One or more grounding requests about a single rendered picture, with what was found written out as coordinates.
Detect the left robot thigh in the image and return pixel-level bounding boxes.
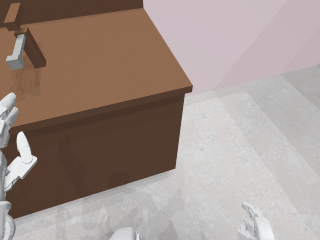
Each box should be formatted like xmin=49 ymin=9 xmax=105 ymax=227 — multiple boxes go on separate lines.
xmin=109 ymin=227 xmax=140 ymax=240

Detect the robot left forearm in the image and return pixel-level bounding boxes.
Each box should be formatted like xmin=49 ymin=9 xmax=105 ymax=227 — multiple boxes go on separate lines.
xmin=0 ymin=201 xmax=16 ymax=240

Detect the robot right hand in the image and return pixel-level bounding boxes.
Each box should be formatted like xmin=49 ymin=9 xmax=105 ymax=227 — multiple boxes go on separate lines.
xmin=237 ymin=201 xmax=276 ymax=240

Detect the robot left hand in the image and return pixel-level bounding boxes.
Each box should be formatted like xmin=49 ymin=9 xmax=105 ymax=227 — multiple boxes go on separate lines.
xmin=0 ymin=92 xmax=37 ymax=202

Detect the counter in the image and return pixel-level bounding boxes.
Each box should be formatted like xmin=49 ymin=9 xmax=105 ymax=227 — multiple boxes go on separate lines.
xmin=0 ymin=0 xmax=193 ymax=219

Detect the tap lever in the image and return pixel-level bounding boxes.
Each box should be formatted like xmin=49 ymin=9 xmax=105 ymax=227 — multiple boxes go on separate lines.
xmin=6 ymin=34 xmax=26 ymax=70

